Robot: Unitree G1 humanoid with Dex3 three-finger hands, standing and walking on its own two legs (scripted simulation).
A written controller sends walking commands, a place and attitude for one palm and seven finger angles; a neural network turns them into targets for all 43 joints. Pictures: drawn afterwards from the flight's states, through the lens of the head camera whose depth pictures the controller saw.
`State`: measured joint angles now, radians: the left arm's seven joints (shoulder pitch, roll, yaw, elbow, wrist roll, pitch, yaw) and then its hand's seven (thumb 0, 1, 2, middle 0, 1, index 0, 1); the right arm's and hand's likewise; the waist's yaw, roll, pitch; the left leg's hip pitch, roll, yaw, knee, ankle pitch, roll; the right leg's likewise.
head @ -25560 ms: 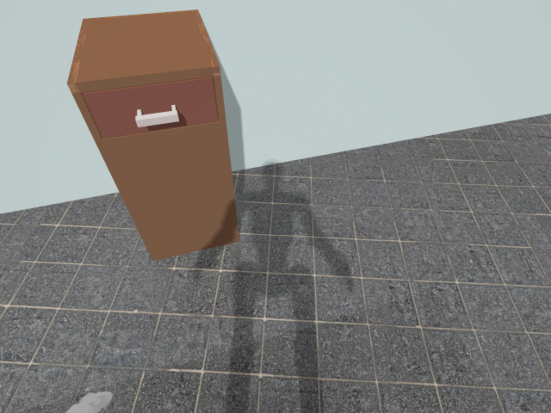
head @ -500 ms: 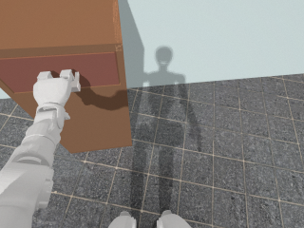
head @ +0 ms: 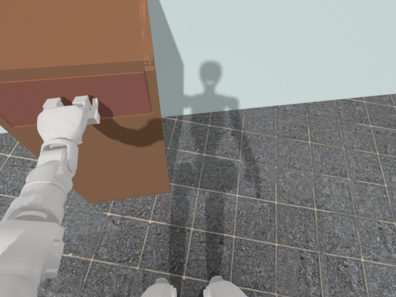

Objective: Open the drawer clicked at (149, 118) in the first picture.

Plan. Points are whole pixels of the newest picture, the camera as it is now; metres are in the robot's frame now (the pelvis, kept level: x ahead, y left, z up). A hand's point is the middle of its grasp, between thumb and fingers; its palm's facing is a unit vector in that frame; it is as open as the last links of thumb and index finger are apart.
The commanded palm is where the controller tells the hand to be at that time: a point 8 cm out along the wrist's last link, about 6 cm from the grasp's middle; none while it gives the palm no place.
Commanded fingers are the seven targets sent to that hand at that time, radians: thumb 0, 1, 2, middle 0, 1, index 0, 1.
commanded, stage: pull the drawer open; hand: left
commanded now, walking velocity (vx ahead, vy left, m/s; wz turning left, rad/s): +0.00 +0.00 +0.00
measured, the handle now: (73, 111) +0.52 +0.26 +0.01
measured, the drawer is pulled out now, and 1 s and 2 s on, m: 0.00 0.11 0.23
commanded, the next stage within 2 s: none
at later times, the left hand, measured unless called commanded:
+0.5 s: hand (73, 152) +0.42 +0.25 -0.01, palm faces -0.02 -0.07 -1.00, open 5.6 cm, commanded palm +0.38 +0.25 +0.04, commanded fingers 0.00 0.90 0.90 -0.40 -1.35 -0.40 -1.35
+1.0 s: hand (71, 182) +0.36 +0.24 -0.01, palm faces -0.02 -0.05 -1.00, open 5.6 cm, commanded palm +0.31 +0.25 +0.04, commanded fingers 0.00 0.90 0.90 -0.40 -1.35 -0.40 -1.35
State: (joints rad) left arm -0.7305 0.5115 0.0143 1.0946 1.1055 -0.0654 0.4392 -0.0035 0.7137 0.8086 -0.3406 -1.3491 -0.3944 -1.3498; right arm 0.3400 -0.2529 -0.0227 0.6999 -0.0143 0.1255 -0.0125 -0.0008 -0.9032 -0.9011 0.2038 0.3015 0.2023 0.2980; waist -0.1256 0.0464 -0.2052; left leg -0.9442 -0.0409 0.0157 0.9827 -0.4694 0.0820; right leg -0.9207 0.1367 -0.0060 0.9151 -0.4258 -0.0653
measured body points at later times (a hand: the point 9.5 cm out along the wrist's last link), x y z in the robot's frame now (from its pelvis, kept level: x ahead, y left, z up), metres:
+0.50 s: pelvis +0.02 +0.01 +0.01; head +0.10 +0.02 +0.46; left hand +0.42 +0.25 +0.04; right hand +0.08 -0.25 -0.11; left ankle -0.02 +0.07 -0.67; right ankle -0.01 -0.08 -0.67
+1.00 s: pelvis +0.00 +0.01 +0.02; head +0.06 +0.01 +0.46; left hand +0.35 +0.24 +0.04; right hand +0.12 -0.24 -0.10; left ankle -0.02 +0.07 -0.67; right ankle -0.01 -0.08 -0.67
